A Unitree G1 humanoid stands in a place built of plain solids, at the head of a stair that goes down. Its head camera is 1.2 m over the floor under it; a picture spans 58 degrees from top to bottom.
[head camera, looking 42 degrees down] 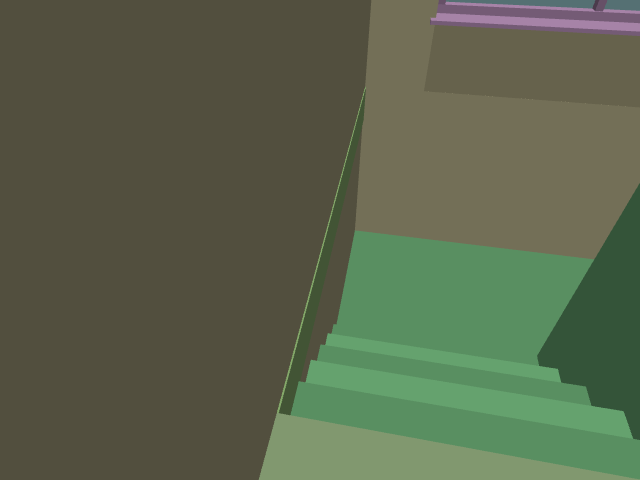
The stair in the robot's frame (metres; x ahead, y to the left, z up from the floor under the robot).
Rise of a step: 0.22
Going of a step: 0.23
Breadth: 1.30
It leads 11 degrees to the right of straight ahead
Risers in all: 6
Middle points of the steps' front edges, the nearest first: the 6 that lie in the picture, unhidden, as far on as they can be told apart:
0.48 -0.47 0.00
0.71 -0.51 -0.21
0.93 -0.55 -0.43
1.16 -0.59 -0.65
1.38 -0.64 -0.86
1.61 -0.68 -1.08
